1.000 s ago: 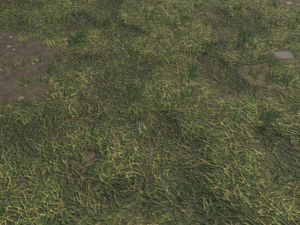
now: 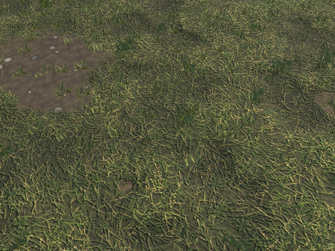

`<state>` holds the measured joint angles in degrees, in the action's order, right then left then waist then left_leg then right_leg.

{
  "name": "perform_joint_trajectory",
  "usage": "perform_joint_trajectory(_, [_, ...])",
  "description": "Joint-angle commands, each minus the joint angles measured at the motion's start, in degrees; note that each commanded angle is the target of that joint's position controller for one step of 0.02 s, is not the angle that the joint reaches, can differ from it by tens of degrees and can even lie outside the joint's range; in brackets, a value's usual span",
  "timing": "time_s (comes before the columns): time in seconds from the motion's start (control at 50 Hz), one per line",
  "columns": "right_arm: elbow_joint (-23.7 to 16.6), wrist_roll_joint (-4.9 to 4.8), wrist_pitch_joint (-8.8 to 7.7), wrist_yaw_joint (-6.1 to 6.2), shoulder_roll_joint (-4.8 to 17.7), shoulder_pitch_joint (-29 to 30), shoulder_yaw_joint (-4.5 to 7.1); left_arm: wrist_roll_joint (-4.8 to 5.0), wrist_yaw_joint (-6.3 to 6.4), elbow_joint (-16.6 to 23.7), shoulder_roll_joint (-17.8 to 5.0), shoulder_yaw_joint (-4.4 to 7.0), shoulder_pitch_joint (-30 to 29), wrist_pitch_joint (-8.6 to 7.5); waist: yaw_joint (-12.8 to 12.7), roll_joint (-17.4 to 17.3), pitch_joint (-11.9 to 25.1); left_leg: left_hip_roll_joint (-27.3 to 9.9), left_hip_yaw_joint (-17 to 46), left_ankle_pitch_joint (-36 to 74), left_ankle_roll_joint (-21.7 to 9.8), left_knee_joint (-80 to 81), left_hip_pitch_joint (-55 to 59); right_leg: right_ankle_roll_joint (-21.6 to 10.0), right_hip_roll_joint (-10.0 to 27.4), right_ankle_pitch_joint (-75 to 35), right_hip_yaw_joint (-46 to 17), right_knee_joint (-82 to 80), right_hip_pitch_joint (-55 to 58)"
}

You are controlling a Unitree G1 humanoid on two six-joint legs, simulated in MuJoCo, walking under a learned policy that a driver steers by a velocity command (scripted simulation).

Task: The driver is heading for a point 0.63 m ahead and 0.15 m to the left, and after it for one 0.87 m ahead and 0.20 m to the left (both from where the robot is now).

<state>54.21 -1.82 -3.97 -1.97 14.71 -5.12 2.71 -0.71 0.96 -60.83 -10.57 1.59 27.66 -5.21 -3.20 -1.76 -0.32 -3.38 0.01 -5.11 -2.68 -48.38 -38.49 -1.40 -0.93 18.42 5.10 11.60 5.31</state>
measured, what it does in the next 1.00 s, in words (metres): walks ahead, turning left: left foot, then right foot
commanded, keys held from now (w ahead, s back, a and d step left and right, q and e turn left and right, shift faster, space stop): w+q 0.58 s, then w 0.42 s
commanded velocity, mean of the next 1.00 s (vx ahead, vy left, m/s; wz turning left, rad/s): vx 0.49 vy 0.00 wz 0.41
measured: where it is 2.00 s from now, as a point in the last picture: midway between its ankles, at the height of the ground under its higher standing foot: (135, 183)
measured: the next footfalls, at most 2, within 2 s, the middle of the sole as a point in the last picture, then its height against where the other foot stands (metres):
left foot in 0.16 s outside the picture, level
right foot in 0.66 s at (188, 227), level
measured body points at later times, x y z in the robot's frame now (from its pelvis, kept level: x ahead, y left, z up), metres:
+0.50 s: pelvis +0.28 +0.06 +0.01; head +0.30 +0.08 +0.46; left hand +0.42 +0.36 -0.08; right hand +0.39 -0.20 -0.11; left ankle +0.23 +0.12 -0.74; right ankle +0.52 -0.08 -0.68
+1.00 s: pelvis +0.56 +0.10 +0.01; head +0.59 +0.11 +0.46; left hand +0.44 +0.35 -0.12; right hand +0.84 -0.03 -0.09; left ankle +0.64 +0.32 -0.69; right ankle +0.55 -0.01 -0.74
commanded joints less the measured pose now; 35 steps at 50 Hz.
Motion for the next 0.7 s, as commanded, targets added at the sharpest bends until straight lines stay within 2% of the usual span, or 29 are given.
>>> perform_joint_trajectory(0.02, [-7.3,0.34,-0.13,-0.80,-0.4,11.2,-1.15,0.56,0.85,2.0,-10.5,1.87,0.4,-1.00,-0.4,6.8,-8.2,0.9,-3.4,5.8,-0.2,9.1,2.8,-6.7,13.8,-22.1,-1.9,-7.5,-9.6])
perform_joint_trajectory(0.06, [-8.8,0.23,-0.05,-1.32,1.0,12.1,-0.88,1.13,0.80,1.7,-10.7,2.09,0.3,-0.92,0.6,6.6,-8.5,1.4,-3.7,4.8,-2.2,12.2,3.5,-6.0,15.2,-29.5,0.1,-5.2,-5.5])
perform_joint_trajectory(0.1, [-9.5,0.33,-0.22,-1.82,3.1,9.9,0.18,1.09,0.97,2.3,-12.1,2.51,-1.2,-0.39,3.4,8.0,-5.0,4.2,-6.2,1.1,-4.7,12.4,8.5,-4.6,16.2,-51.4,2.4,2.6,-1.1])
perform_joint_trajectory(0.12, [-8.8,0.19,-0.12,-2.00,4.8,5.2,1.20,0.83,1.20,2.8,-12.9,2.74,-2.2,0.24,6.2,9.3,-1.4,6.2,-7.5,-0.9,-5.8,11.6,14.1,-3.7,16.2,-61.6,3.6,10.1,0.0])
perform_joint_trajectory(0.14, [-6.8,-0.03,0.17,-1.98,7.3,-3.0,2.76,0.58,1.35,3.6,-13.4,2.84,-3.4,0.90,10.4,9.5,3.5,8.4,-8.0,-0.6,-7.4,13.1,24.4,-2.6,15.2,-66.0,4.6,21.0,-1.9])
perform_joint_trajectory(0.16, [-4.9,-0.18,0.81,-1.28,10.5,-11.6,4.63,0.35,1.39,4.7,-13.6,2.65,-3.8,0.89,14.4,7.6,7.7,6.8,-2.5,-0.9,-9.4,14.5,39.7,-0.7,13.3,-57.9,4.5,35.4,-12.5])
perform_joint_trajectory(0.18, [-4.6,0.32,1.33,-0.20,15.9,-17.1,5.74,-0.92,0.30,7.2,-6.6,0.61,0.2,-0.32,10.9,-7.8,15.1,-9.1,26.2,-8.6,-18.3,17.5,60.3,2.7,3.7,-11.4,3.6,60.4,-35.7])
perform_joint_trajectory(0.2, [-5.0,0.86,1.08,-0.08,14.8,-17.5,4.90,0.77,-0.81,8.3,-5.2,-0.21,-0.3,-3.05,10.0,-9.1,23.4,-17.3,51.6,-19.2,-24.1,31.2,64.7,2.0,-2.4,13.6,-9.1,72.7,-45.0])
perform_joint_trajectory(0.22, [-5.0,1.15,0.30,-0.01,11.2,-14.9,4.06,3.15,-1.18,10.5,-10.1,1.34,-7.8,-4.58,10.8,-5.8,14.0,-14.5,44.3,-19.5,-19.7,34.0,58.4,0.2,1.3,9.4,-12.4,73.9,-51.4])
perform_joint_trajectory(0.24, [-6.1,0.89,-0.41,-0.10,8.9,-10.1,3.39,3.41,-0.87,12.0,-11.4,1.56,-11.1,-5.21,8.5,-1.4,7.2,-12.2,35.2,-14.9,-17.1,34.7,48.1,-0.8,4.1,3.5,-11.3,69.5,-50.9])
perform_joint_trajectory(0.26, [-7.5,1.06,-0.89,-0.37,7.3,-5.3,2.80,2.44,-0.10,11.6,-11.6,2.12,-11.7,-5.06,5.3,3.5,3.6,-9.5,28.8,-9.0,-15.4,35.7,38.2,-0.6,6.4,0.3,-10.8,64.7,-46.9])
perform_joint_trajectory(0.28, [-8.7,1.59,-1.10,-0.38,6.2,-2.4,2.40,1.44,0.44,11.6,-11.8,2.71,-10.4,-4.26,2.7,3.2,2.1,-7.1,23.8,-4.7,-14.4,36.6,31.0,-0.2,8.2,-1.6,-11.1,60.7,-42.0])
perform_joint_trajectory(0.3, [-9.2,1.77,-1.05,-0.27,5.8,-1.5,2.19,1.02,0.56,12.0,-11.3,2.91,-9.5,-3.29,1.3,1.6,1.5,-5.6,21.5,-3.1,-14.1,37.5,26.6,0.3,9.0,-2.0,-11.1,58.3,-39.0])
perform_joint_trajectory(0.32, [-9.3,1.47,-1.05,0.00,6.0,-1.9,2.21,0.61,0.66,12.6,-10.4,2.94,-9.6,-2.55,0.7,0.6,0.9,-4.9,19.7,-1.2,-14.3,38.1,23.6,1.2,9.2,-2.2,-10.4,55.5,-37.9])
perform_joint_trajectory(0.36, [-9.1,1.29,-1.16,0.89,7.5,-4.6,2.49,-0.38,0.96,14.7,-9.7,2.96,-13.3,-1.63,1.2,-0.1,-0.4,-3.4,16.4,1.6,-14.5,39.1,19.4,3.1,8.7,-6.6,-8.8,49.2,-38.2])
perform_joint_trajectory(0.4, [-8.9,1.26,-1.04,1.84,9.0,-7.8,2.89,-0.62,1.19,17.1,-9.4,2.87,-19.4,-1.45,3.1,-0.6,-1.6,-2.2,15.4,2.0,-13.4,38.9,18.9,4.3,7.3,-14.2,-8.2,39.7,-40.0])
perform_joint_trajectory(0.48, [-8.5,0.47,-0.25,2.66,9.4,-12.7,3.11,0.22,0.19,20.2,-7.6,1.93,-28.6,-2.13,6.9,-2.1,-1.2,-0.4,14.9,-0.5,-10.1,36.6,20.7,4.4,3.2,-25.5,-7.7,22.4,-36.0])
perform_joint_trajectory(0.54, [-7.8,0.05,0.31,2.91,9.0,-15.5,3.08,0.99,-0.82,22.0,-9.1,2.02,-32.0,-2.64,7.9,-2.5,-0.5,-2.4,19.2,-2.0,-9.7,32.8,26.6,4.0,2.1,-24.6,-9.4,17.6,-35.6])
perform_joint_trajectory(0.6, [-8.2,0.49,0.94,3.42,9.2,-16.1,3.25,1.23,-1.73,22.5,-11.3,2.55,-31.0,-3.56,6.5,-4.0,0.4,-4.9,23.7,0.9,-9.0,27.0,32.9,2.4,1.6,-17.7,-10.1,14.5,-33.4])
perform_joint_trajectory(0.62, [-8.3,0.72,1.11,3.49,8.9,-16.0,3.24,1.17,-1.80,21.8,-11.9,2.76,-28.2,-3.87,5.1,-5.2,1.3,-5.1,23.9,4.1,-8.5,25.0,33.7,1.2,1.5,-16.2,-9.1,13.5,-29.9])
perform_joint_trajectory(0.64, [-8.5,0.94,1.12,3.36,7.5,-15.9,2.73,0.70,-1.58,20.3,-13.1,3.46,-22.6,-4.17,2.4,-5.0,4.3,-2.8,22.4,9.7,-7.2,19.9,33.4,-0.8,1.5,-16.4,-8.2,11.4,-21.7])
perform_joint_trajectory(0.66, [-9.3,1.59,0.84,2.90,5.0,-15.5,1.63,-0.30,-1.26,19.1,-15.6,4.19,-14.2,-4.37,-1.4,-2.5,11.7,0.1,19.0,8.2,-5.5,7.1,28.2,-4.7,8.1,-16.0,-13.6,14.1,-7.5])
perform_joint_trajectory(0.68, [-9.6,0.39,0.14,2.61,1.6,-23.4,0.56,-1.07,-1.06,17.0,-20.6,5.78,-5.5,-3.71,-0.6,11.8,20.8,8.4,10.9,-7.2,-0.5,-12.5,8.7,-14.4,20.2,-7.9,-35.7,13.1,15.2])
perform_joint_trajectory(0.7, [-9.1,-0.40,-0.32,2.58,4.0,-25.4,0.50,0.64,-1.75,15.3,-17.6,5.39,-3.4,-3.08,-0.8,18.6,20.5,8.1,10.5,-27.8,0.3,-22.4,-2.2,-16.8,25.1,3.6,-50.8,6.6,17.6])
